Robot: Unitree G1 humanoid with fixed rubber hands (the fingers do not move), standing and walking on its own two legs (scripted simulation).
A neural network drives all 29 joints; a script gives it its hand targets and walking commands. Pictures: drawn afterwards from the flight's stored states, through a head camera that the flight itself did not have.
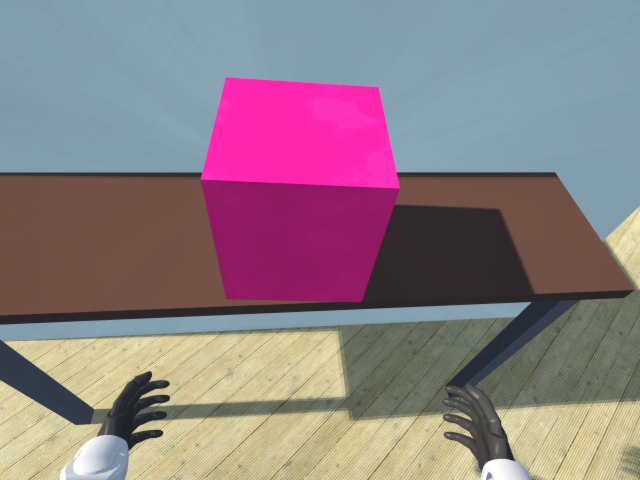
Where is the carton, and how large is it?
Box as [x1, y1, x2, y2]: [201, 77, 399, 301]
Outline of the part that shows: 226,77 201,176 201,183 226,298 361,301 399,189 378,87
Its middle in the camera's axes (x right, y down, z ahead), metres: -0.03 -0.06 +0.57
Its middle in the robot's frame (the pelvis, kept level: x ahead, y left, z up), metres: +0.46 +0.06 +0.06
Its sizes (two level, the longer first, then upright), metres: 0.210 0.200 0.250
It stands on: a table, 0.72 m high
